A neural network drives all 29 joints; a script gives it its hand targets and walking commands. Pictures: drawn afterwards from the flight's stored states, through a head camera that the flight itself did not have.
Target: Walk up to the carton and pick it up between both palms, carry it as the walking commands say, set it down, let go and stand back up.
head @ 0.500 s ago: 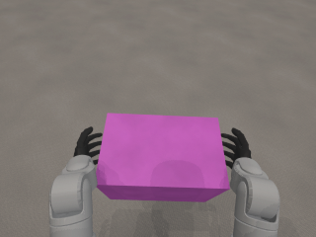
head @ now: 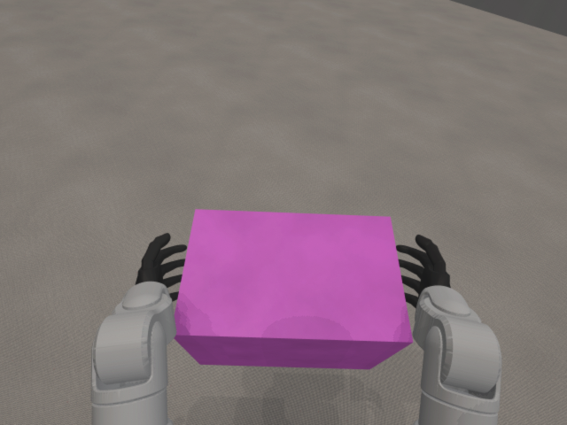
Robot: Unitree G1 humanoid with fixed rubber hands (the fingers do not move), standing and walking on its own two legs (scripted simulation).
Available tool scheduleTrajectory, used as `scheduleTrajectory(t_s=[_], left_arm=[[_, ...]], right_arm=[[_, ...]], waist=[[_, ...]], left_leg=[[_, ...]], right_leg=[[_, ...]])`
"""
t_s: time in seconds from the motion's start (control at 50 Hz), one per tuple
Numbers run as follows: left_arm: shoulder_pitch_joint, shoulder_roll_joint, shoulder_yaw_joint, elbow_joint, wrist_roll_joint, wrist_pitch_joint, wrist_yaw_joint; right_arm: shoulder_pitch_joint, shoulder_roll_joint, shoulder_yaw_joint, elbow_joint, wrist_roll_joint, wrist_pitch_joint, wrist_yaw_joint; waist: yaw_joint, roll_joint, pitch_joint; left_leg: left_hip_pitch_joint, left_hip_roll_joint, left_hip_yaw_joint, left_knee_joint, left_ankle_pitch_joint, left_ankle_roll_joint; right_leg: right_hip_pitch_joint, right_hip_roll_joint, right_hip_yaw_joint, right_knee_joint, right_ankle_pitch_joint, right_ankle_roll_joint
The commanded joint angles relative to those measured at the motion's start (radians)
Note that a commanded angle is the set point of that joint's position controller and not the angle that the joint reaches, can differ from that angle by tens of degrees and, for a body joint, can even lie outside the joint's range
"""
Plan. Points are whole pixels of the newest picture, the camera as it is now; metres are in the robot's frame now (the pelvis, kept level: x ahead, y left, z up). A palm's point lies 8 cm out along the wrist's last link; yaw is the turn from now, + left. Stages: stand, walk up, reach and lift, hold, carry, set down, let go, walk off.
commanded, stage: carry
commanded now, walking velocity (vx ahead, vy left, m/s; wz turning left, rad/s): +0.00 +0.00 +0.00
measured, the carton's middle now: (289, 295) +0.30 +0.00 +0.02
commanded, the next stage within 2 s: none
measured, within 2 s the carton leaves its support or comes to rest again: neither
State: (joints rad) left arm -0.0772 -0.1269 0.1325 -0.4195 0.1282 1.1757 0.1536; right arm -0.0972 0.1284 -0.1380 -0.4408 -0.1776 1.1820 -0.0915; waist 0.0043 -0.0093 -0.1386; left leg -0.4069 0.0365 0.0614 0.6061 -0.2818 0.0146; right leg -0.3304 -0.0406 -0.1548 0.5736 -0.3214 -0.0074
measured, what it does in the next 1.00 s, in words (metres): stands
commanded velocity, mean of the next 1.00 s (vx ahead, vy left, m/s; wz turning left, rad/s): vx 0.00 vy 0.00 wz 0.00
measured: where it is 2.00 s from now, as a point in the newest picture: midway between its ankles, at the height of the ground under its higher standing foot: outside the picture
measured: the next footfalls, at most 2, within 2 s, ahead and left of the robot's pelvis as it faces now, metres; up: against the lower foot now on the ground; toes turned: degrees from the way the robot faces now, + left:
none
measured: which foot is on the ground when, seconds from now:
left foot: down 0.00-1.00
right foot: down 0.00-1.00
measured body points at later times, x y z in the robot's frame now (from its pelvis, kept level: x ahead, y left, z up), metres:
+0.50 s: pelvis -0.01 -0.01 +0.00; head -0.04 -0.01 +0.45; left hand +0.26 +0.16 +0.06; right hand +0.26 -0.19 +0.07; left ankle +0.02 +0.11 -0.73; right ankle -0.02 -0.11 -0.73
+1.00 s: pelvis -0.01 -0.02 +0.00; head -0.03 -0.02 +0.45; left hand +0.27 +0.16 +0.03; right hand +0.28 -0.19 +0.04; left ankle +0.02 +0.11 -0.73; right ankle -0.02 -0.11 -0.73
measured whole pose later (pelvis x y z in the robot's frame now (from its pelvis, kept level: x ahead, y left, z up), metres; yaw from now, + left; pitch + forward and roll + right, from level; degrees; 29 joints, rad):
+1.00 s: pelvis -0.01 -0.02 +0.00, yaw +0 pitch +4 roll +0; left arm -0.10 -0.10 0.16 0.11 0.21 0.73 0.08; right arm -0.11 0.13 -0.23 0.06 -0.18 0.73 -0.05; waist 0.00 0.00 -0.16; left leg -0.39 0.04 0.06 0.55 -0.24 0.00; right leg -0.33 -0.04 -0.16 0.57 -0.31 -0.03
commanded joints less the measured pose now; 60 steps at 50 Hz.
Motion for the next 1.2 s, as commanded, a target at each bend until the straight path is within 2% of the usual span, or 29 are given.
scheduleTrajectory(t_s=[0.0,0.04,0.06,0.1,0.12,0.14,0.18,0.2,0.22,0.26,0.3,0.4,0.44,0.46,0.48,0.5,0.52,0.54,0.56,0.58,0.6,0.62,0.64,0.68,0.7,0.72,0.78,0.82,1.18], left_arm=[[-0.463,-0.846,-0.739,-0.138,-0.376,-0.007,-0.242],[-0.398,-0.783,-0.655,0.003,-0.322,-0.021,-0.241],[-0.396,-0.843,-0.715,-0.095,-0.359,-0.008,-0.239],[-0.430,-0.822,-0.721,-0.113,-0.363,0.002,-0.237],[-0.425,-0.678,-0.563,0.160,-0.253,-0.027,-0.245],[-0.457,-0.749,-0.669,-0.052,-0.333,-0.035,-0.244],[-0.458,-0.810,-0.703,-0.098,-0.355,-0.022,-0.241],[-0.396,-0.622,-0.494,0.253,-0.203,-0.061,-0.251],[-0.433,-0.759,-0.626,0.019,-0.306,-0.070,-0.251],[-0.447,-0.772,-0.653,-0.037,-0.321,-0.079,-0.246],[-0.469,-0.691,-0.573,0.113,-0.262,-0.117,-0.250],[-0.458,-0.710,-0.570,0.140,-0.252,-0.170,-0.250],[-0.473,-0.607,-0.450,0.351,-0.165,-0.223,-0.258],[-0.525,-0.777,-0.628,0.029,-0.285,-0.218,-0.252],[-0.456,-0.648,-0.497,0.288,-0.189,-0.230,-0.254],[-0.495,-0.738,-0.602,0.086,-0.262,-0.240,-0.254],[-0.475,-0.627,-0.474,0.341,-0.173,-0.256,-0.262],[-0.479,-0.749,-0.588,0.137,-0.256,-0.255,-0.259],[-0.428,-0.629,-0.470,0.357,-0.172,-0.266,-0.261],[-0.489,-0.707,-0.553,0.197,-0.227,-0.279,-0.266],[-0.427,-0.564,-0.380,0.530,-0.102,-0.302,-0.273],[-0.527,-0.732,-0.602,0.179,-0.255,-0.317,-0.268],[-0.502,-0.632,-0.495,0.313,-0.178,-0.319,-0.274],[-0.510,-0.619,-0.453,0.417,-0.142,-0.355,-0.285],[-0.498,-0.715,-0.558,0.229,-0.214,-0.345,-0.280],[-0.512,-0.641,-0.478,0.380,-0.157,-0.356,-0.284],[-0.512,-0.670,-0.508,0.356,-0.175,-0.396,-0.298],[-0.460,-0.615,-0.443,0.519,-0.118,-0.430,-0.311],[-0.547,-0.621,-0.482,0.546,-0.137,-0.572,-0.363]], right_arm=[[-0.368,0.814,0.678,-0.068,0.425,-0.022,0.219],[-0.335,0.762,0.629,0.048,0.379,-0.030,0.217],[-0.363,0.795,0.690,-0.089,0.419,-0.023,0.212],[-0.348,0.783,0.673,-0.056,0.406,-0.011,0.205],[-0.349,0.654,0.515,0.223,0.302,-0.040,0.213],[-0.324,0.738,0.611,0.072,0.362,-0.042,0.214],[-0.389,0.784,0.672,-0.039,0.406,-0.036,0.207],[-0.361,0.602,0.482,0.299,0.271,-0.070,0.216],[-0.413,0.740,0.625,0.045,0.370,-0.081,0.212],[-0.387,0.760,0.647,0.031,0.383,-0.082,0.212],[-0.363,0.681,0.536,0.216,0.305,-0.115,0.218],[-0.394,0.685,0.554,0.201,0.312,-0.169,0.219],[-0.390,0.597,0.429,0.447,0.224,-0.220,0.230],[-0.464,0.770,0.623,0.116,0.357,-0.213,0.225],[-0.393,0.624,0.477,0.352,0.255,-0.228,0.227],[-0.427,0.727,0.588,0.180,0.327,-0.233,0.229],[-0.394,0.613,0.449,0.426,0.227,-0.254,0.231],[-0.419,0.728,0.578,0.202,0.315,-0.253,0.228],[-0.358,0.604,0.459,0.422,0.222,-0.261,0.229],[-0.433,0.689,0.547,0.265,0.280,-0.274,0.231],[-0.377,0.544,0.380,0.589,0.160,-0.296,0.238],[-0.431,0.739,0.587,0.238,0.305,-0.306,0.240],[-0.396,0.635,0.465,0.437,0.223,-0.309,0.245],[-0.399,0.616,0.420,0.534,0.182,-0.344,0.257],[-0.435,0.715,0.547,0.313,0.270,-0.339,0.253],[-0.412,0.645,0.459,0.489,0.201,-0.349,0.254],[-0.449,0.665,0.498,0.436,0.218,-0.392,0.259],[-0.411,0.598,0.440,0.581,0.162,-0.426,0.270],[-0.451,0.606,0.467,0.650,0.151,-0.551,0.317]], waist=[[-0.004,0.060,-0.142],[-0.004,-0.040,-0.164],[-0.010,-0.011,-0.129],[-0.013,0.019,-0.131],[-0.012,0.024,-0.148],[-0.009,0.043,-0.165],[-0.008,0.016,-0.125],[-0.008,-0.006,-0.135],[-0.007,-0.021,-0.164],[-0.008,0.005,-0.146],[-0.007,0.006,-0.179],[-0.005,0.025,-0.179],[-0.003,0.032,-0.184],[-0.004,0.026,-0.150],[-0.004,0.046,-0.193],[-0.004,0.024,-0.186],[-0.004,0.011,-0.193],[-0.003,0.016,-0.203],[-0.004,-0.006,-0.205],[-0.007,0.006,-0.179],[-0.002,-0.015,-0.191],[-0.006,0.017,-0.175],[-0.005,0.035,-0.190],[-0.007,0.054,-0.180],[-0.006,0.042,-0.175],[-0.003,0.025,-0.181],[-0.008,0.014,-0.223],[-0.006,0.003,-0.210],[-0.005,-0.004,-0.193]], left_leg=[[-0.006,0.127,-0.173,-0.205,0.150,0.046],[0.012,0.082,-0.125,-0.154,0.037,0.037],[0.025,0.067,-0.099,-0.143,0.064,0.027],[0.063,0.080,-0.114,-0.144,0.154,0.026],[0.058,0.074,-0.120,-0.152,0.155,0.034],[0.067,0.082,-0.119,-0.151,0.167,0.032],[0.042,0.082,-0.116,-0.149,0.170,0.026],[0.057,0.075,-0.109,-0.148,0.129,0.026],[0.070,0.077,-0.097,-0.124,0.156,0.017],[0.064,0.067,-0.089,-0.125,0.164,0.012],[0.088,0.081,-0.105,-0.126,0.234,0.020],[0.082,0.075,-0.095,-0.135,0.206,0.018],[0.108,0.083,-0.095,-0.146,0.215,0.019],[0.090,0.084,-0.093,-0.145,0.200,0.010],[0.110,0.090,-0.105,-0.149,0.246,0.021],[0.119,0.091,-0.101,-0.136,0.249,0.017],[0.101,0.090,-0.104,-0.145,0.228,0.021],[0.101,0.088,-0.099,-0.136,0.232,0.021],[0.117,0.086,-0.090,-0.127,0.225,0.018],[0.107,0.093,-0.106,-0.143,0.245,0.016],[0.097,0.088,-0.099,-0.141,0.216,0.017],[0.103,0.089,-0.103,-0.164,0.208,0.005],[0.111,0.094,-0.113,-0.164,0.234,0.017],[0.116,0.100,-0.126,-0.181,0.238,0.019],[0.129,0.105,-0.120,-0.180,0.223,0.018],[0.107,0.097,-0.110,-0.162,0.243,0.019],[0.125,0.103,-0.106,-0.141,0.286,0.015],[0.117,0.096,-0.101,-0.128,0.273,0.014],[0.082,0.083,-0.094,-0.139,0.253,-0.001]], right_leg=[[0.148,-0.095,0.093,-0.060,0.055,0.004],[0.127,-0.131,0.166,-0.152,0.011,-0.019],[0.096,-0.148,0.174,-0.167,0.006,-0.027],[0.093,-0.130,0.155,-0.144,0.089,-0.021],[0.098,-0.128,0.146,-0.129,0.068,-0.025],[0.110,-0.122,0.136,-0.121,0.060,-0.026],[0.100,-0.120,0.132,-0.117,0.075,-0.020],[0.088,-0.127,0.150,-0.147,0.059,-0.028],[0.126,-0.131,0.151,-0.148,0.117,-0.029],[0.105,-0.140,0.147,-0.143,0.125,-0.033],[0.127,-0.122,0.127,-0.117,0.194,-0.030],[0.130,-0.124,0.136,-0.121,0.182,-0.034],[0.118,-0.120,0.129,-0.120,0.152,-0.029],[0.117,-0.125,0.120,-0.130,0.161,-0.030],[0.133,-0.116,0.117,-0.114,0.168,-0.028],[0.116,-0.119,0.126,-0.118,0.190,-0.028],[0.139,-0.121,0.119,-0.123,0.177,-0.022],[0.152,-0.129,0.125,-0.120,0.188,-0.027],[0.135,-0.131,0.127,-0.127,0.196,-0.022],[0.128,-0.124,0.118,-0.117,0.195,-0.021],[0.139,-0.128,0.119,-0.124,0.187,-0.022],[0.126,-0.127,0.109,-0.117,0.123,-0.015],[0.131,-0.118,0.109,-0.110,0.141,-0.021],[0.105,-0.109,0.099,-0.104,0.088,-0.017],[0.109,-0.108,0.099,-0.114,0.081,-0.016],[0.124,-0.123,0.112,-0.111,0.147,-0.015],[0.166,-0.125,0.100,-0.100,0.219,-0.013],[0.169,-0.130,0.109,-0.108,0.250,-0.019],[0.179,-0.128,0.109,-0.106,0.246,-0.006]])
